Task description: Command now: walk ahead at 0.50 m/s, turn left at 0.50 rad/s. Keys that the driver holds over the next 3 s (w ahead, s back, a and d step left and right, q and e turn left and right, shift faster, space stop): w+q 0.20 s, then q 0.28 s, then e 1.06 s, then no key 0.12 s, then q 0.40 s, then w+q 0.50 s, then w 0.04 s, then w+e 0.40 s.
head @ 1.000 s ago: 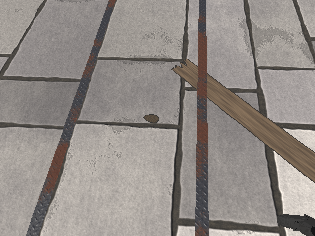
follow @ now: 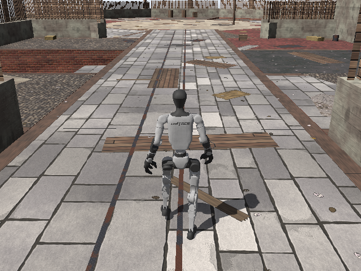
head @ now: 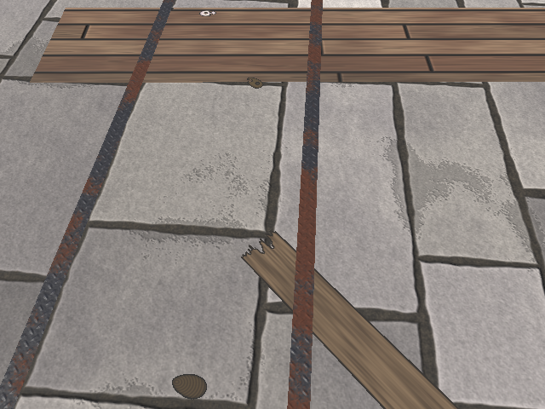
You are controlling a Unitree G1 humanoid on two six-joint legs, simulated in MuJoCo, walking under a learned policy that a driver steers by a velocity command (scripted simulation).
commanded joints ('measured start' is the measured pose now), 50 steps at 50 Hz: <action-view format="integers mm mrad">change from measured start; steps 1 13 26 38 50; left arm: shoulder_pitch -23 -142 -269 -232 -236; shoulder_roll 170 159 114 196 109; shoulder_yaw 42 21 1 20 21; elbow -43 -130 -181 -164 -217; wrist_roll -16 -6 0 -8 -33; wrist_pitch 1 -50 10 60 118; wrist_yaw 8 8 -14 -14 30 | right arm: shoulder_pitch -115 79 117 97 164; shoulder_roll -35 -131 -142 -113 -234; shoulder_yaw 2 -46 -49 -36 -69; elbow -105 -123 -121 -76 -34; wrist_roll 0 -9 -8 -19 -51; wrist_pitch -9 -29 37 71 21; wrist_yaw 19 -4 -72 -81 -69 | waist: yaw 3 -78 -96 -76 -77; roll -65 -27 71 -161 120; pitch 79 -88 -136 -94 -75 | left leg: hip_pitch -20 651 516 226 592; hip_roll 4 106 14 -139 142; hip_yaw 28 -340 -262 -70 -341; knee -77 -436 -308 173 -473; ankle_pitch -18 155 215 -563 -292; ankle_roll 26 279 165 -84 135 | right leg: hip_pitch -7 -724 -487 -245 -626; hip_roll -317 -136 -18 -215 66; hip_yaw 61 290 285 675 429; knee -69 985 357 64 392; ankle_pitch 352 -124 257 60 -234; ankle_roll -134 26 84 -179 -16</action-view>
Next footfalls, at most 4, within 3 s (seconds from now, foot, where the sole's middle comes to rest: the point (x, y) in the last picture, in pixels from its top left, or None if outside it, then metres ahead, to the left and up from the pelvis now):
0.14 left None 0.25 0.13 -0.78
0.58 right None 0.49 0.00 -0.78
0.98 left None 0.37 0.21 -0.78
1.42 right None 0.38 -0.05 -0.78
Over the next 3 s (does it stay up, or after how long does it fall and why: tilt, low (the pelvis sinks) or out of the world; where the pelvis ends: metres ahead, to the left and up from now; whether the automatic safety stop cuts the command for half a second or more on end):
stays up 0.74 0.17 -0.02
